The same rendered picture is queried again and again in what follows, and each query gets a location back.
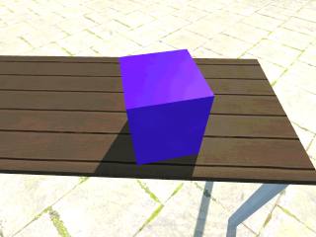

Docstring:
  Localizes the carton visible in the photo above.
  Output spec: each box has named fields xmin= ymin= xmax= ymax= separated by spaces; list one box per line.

xmin=119 ymin=49 xmax=214 ymax=165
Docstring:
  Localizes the table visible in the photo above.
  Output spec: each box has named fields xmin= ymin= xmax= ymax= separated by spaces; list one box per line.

xmin=0 ymin=55 xmax=316 ymax=227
